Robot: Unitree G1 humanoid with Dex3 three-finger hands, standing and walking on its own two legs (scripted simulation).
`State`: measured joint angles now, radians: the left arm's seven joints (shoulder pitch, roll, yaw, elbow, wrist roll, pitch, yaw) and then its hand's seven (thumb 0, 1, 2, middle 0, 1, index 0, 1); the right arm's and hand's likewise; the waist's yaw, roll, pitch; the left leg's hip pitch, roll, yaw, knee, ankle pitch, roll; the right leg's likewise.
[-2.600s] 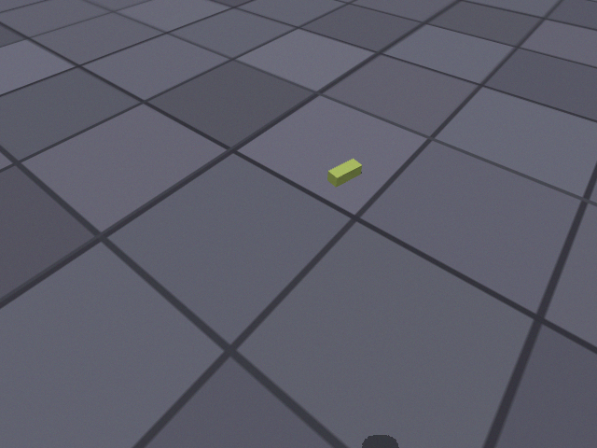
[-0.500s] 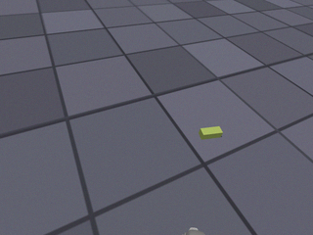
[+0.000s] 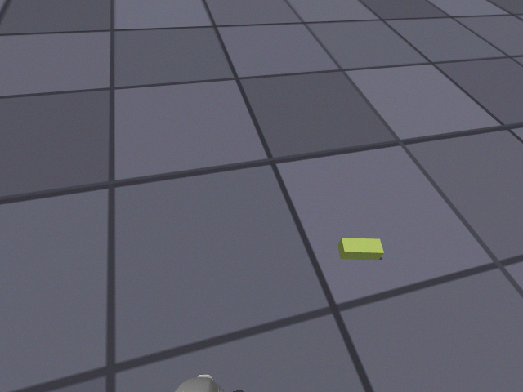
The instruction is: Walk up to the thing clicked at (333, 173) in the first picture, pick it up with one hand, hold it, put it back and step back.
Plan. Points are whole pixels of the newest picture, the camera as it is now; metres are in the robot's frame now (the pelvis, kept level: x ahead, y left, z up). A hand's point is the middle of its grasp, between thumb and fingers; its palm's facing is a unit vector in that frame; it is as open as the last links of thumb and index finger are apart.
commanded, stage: walk up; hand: left
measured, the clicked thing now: (360, 248) +0.80 -0.43 -0.71
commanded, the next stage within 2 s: none
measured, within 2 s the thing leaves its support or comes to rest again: neither
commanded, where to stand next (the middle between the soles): +0.46 -0.68 m, yaw +6 degrees
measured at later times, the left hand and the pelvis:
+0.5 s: hand (219, 383) +0.17 +0.08 -0.13, palm faces +0.04 -0.93 -0.37, open 7.4 cm; pelvis +0.12 -0.21 +0.01, yaw +3 degrees
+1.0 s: hand (320, 310) +0.31 -0.10 -0.14, palm faces -0.02 -0.93 -0.38, open 7.4 cm; pelvis +0.22 -0.41 -0.01, yaw +1 degrees
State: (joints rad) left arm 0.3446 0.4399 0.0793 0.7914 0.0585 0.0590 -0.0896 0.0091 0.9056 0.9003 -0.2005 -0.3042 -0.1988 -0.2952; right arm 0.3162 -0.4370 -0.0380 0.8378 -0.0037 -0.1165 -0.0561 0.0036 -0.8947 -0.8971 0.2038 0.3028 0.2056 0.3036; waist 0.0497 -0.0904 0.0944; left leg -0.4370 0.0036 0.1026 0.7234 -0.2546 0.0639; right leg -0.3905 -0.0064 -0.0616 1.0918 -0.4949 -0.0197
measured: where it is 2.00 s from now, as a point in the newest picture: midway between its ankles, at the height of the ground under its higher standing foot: (454, 358)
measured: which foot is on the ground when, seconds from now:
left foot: down 0.00-0.28, up 0.30-0.56, down 0.58-1.00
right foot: up 0.00-0.26, down 0.28-0.58, up 0.60-0.96, down 0.98-1.00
